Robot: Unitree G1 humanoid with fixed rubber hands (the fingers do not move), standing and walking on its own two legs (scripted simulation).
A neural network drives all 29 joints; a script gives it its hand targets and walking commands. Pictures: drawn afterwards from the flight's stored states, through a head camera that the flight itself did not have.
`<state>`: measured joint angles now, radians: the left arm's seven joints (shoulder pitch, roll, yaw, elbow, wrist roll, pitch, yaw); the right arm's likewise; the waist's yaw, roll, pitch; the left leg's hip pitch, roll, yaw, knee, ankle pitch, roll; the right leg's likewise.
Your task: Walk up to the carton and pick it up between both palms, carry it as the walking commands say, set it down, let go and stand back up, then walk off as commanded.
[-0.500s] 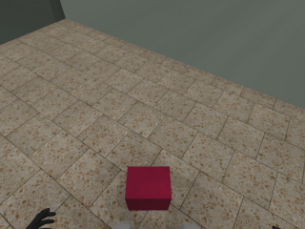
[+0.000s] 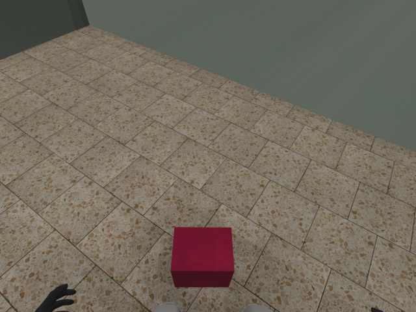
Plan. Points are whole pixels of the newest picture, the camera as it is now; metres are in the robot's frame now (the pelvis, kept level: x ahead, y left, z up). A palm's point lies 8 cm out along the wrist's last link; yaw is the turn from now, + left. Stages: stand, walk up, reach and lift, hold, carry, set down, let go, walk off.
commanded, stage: walk up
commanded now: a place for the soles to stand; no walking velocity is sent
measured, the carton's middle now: (202, 258) +0.44 +0.01 -0.61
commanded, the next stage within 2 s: none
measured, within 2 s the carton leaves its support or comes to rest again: neither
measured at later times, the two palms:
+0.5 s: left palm out of the picture +0.13 +0.31 -0.08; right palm out of the picture +0.08 -0.33 -0.07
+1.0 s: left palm out of the picture +0.12 +0.31 -0.07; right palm out of the picture +0.08 -0.33 -0.07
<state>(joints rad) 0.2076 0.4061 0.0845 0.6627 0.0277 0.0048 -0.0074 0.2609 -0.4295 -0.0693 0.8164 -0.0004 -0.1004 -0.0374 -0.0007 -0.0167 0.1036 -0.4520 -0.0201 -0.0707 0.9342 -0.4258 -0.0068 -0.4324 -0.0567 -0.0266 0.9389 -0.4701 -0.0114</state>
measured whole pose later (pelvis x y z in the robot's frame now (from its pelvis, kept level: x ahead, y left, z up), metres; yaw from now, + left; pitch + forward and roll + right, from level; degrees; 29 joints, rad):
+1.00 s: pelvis -0.01 +0.00 +0.00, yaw +0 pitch -4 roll +0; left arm 0.21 0.41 0.09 0.66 0.03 0.00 -0.01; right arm 0.26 -0.43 -0.07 0.82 0.00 -0.09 -0.04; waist 0.00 -0.02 0.10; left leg -0.45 -0.02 -0.07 0.93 -0.42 -0.01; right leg -0.43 -0.06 -0.03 0.93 -0.44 -0.01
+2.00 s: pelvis +0.00 -0.01 +0.00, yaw +1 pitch -4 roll +0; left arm 0.21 0.41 0.09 0.66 0.03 0.00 -0.01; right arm 0.26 -0.43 -0.07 0.82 0.00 -0.09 -0.04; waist 0.00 -0.03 0.10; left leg -0.45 -0.03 -0.08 0.93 -0.42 -0.01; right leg -0.43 -0.06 -0.03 0.94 -0.45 -0.01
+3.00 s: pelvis +0.00 +0.00 +0.00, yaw +1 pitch -4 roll +0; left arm 0.21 0.41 0.09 0.66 0.03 0.01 -0.01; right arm 0.26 -0.43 -0.07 0.82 0.00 -0.10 -0.04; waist 0.00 -0.03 0.10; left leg -0.45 -0.03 -0.08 0.93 -0.42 -0.01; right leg -0.42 -0.06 -0.03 0.94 -0.46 -0.01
